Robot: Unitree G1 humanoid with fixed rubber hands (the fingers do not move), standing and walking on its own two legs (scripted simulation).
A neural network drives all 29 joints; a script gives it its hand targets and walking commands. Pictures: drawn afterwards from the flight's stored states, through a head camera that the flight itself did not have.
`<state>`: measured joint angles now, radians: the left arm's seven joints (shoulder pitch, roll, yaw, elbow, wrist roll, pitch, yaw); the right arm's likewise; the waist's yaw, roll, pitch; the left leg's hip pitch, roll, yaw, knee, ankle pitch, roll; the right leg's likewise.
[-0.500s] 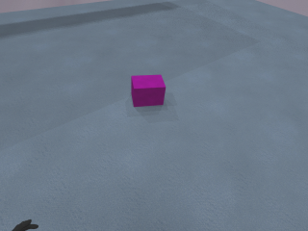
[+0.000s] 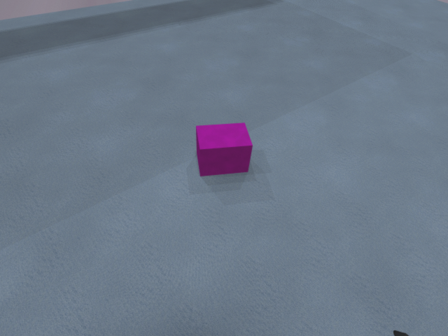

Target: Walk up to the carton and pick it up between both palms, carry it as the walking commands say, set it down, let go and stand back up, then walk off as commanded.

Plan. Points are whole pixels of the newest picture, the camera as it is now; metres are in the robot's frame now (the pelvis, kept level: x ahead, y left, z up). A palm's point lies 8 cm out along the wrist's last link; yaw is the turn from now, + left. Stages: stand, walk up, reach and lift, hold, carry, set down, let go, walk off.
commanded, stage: walk up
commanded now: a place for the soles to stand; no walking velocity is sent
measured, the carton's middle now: (222, 149) +1.26 +0.02 -0.65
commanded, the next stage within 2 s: none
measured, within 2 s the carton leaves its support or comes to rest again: neither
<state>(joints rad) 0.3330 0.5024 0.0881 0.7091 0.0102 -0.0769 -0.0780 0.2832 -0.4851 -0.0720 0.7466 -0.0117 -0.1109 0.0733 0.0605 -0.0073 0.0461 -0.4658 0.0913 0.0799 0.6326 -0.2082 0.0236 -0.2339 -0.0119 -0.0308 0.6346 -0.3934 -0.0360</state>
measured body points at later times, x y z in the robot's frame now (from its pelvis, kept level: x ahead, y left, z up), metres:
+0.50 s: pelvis +0.22 -0.03 +0.00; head +0.24 -0.05 +0.45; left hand +0.38 +0.31 -0.04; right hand +0.28 -0.37 -0.10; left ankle +0.21 +0.12 -0.67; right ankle +0.26 -0.14 -0.72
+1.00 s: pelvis +0.41 -0.04 +0.00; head +0.42 -0.04 +0.45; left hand +0.56 +0.29 -0.08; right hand +0.45 -0.40 -0.07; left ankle +0.41 +0.11 -0.72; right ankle +0.51 -0.16 -0.72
